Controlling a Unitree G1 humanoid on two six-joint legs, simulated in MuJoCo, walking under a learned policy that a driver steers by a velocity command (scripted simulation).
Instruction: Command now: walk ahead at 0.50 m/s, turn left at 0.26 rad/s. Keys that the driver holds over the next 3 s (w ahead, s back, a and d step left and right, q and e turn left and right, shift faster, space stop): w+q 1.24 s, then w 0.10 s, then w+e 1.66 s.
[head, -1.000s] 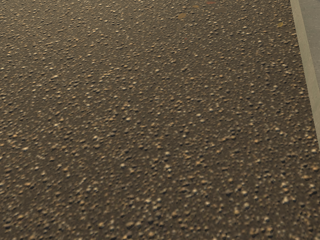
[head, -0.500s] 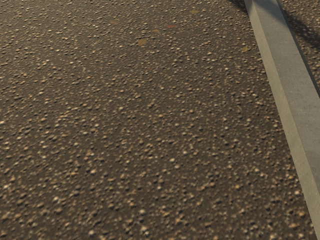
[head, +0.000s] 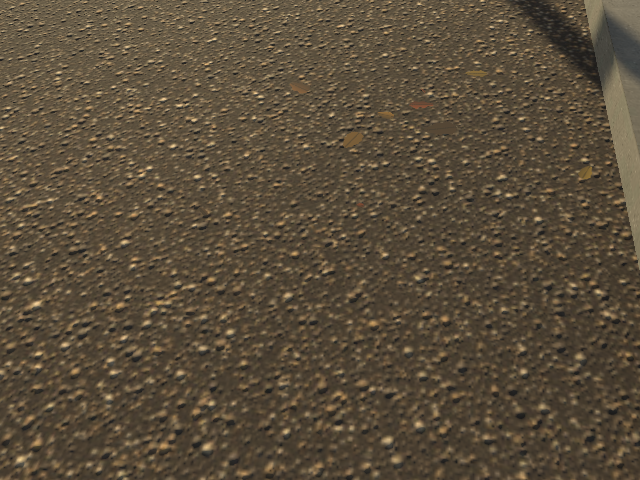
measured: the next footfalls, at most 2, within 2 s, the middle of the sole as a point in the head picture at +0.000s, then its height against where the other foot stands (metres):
left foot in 0.22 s outside the picture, level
right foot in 0.70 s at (345, 421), level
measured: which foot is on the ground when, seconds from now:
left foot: up 0.00-0.20, down 0.22-0.72, up 0.74-1.00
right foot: down 0.00-0.24, up 0.26-0.68, down 0.70-1.00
